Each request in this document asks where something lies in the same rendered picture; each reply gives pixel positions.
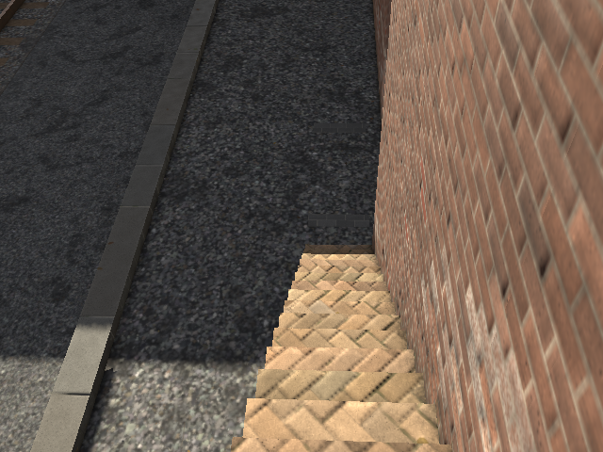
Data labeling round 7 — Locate stairs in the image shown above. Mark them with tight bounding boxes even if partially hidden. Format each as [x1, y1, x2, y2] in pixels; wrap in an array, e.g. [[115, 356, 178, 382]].
[[231, 244, 452, 452]]

